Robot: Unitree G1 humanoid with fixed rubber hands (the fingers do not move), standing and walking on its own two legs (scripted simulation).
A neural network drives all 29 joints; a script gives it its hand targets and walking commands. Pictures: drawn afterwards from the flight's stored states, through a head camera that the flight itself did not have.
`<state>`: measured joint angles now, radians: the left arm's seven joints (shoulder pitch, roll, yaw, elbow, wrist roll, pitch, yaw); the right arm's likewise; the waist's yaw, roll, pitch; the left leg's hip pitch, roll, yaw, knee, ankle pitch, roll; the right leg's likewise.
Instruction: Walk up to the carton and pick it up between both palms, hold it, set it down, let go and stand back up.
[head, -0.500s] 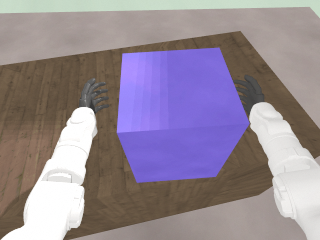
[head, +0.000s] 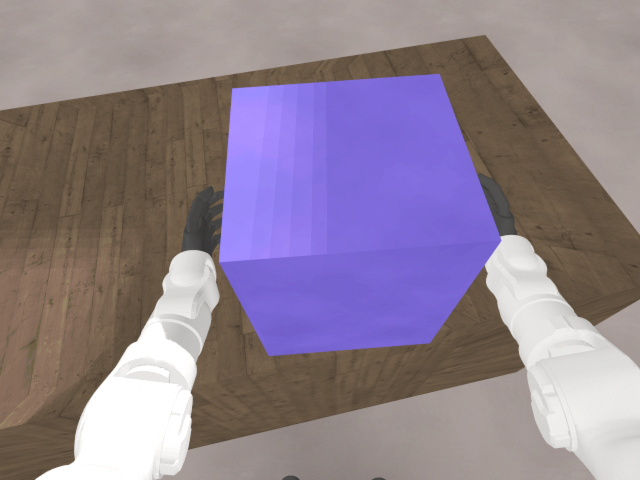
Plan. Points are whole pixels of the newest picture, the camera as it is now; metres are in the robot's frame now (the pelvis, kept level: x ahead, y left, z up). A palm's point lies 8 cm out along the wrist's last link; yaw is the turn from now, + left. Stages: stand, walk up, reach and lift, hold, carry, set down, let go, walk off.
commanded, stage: reach and lift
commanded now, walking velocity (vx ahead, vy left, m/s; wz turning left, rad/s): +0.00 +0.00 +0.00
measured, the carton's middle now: (343, 232) +0.42 -0.03 +0.02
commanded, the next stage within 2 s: none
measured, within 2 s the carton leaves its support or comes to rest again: leaves its support in 1.62 s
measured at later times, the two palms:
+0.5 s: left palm (201, 232) +0.44 +0.17 +0.02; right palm (467, 217) +0.43 -0.20 +0.02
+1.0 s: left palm (212, 231) +0.43 +0.15 +0.03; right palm (464, 221) +0.42 -0.19 +0.02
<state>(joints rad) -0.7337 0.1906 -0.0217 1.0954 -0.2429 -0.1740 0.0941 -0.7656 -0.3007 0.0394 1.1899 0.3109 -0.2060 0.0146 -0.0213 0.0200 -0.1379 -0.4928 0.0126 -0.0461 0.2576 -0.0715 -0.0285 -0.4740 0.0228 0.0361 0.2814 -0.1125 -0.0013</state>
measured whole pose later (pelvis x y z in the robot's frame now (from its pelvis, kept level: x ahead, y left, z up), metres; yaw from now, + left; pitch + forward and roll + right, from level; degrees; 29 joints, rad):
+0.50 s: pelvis +0.03 +0.00 +0.00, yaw -1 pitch +20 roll +0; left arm -0.68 0.14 0.07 1.07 -0.13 -0.23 0.07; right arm -0.70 -0.21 -0.04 1.11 0.18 -0.24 -0.02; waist 0.00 0.01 -0.20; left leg -0.45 0.01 -0.03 0.18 -0.08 -0.02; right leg -0.45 0.02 0.05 0.21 -0.11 0.00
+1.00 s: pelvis +0.02 +0.00 +0.00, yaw -1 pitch +20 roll +0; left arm -0.73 0.04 0.31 1.07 0.07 -0.21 0.08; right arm -0.74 -0.13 -0.23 1.11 -0.03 -0.21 -0.03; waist -0.01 0.01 -0.19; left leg -0.41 0.01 -0.03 0.04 0.01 -0.02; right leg -0.40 0.02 0.05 0.08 -0.02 0.00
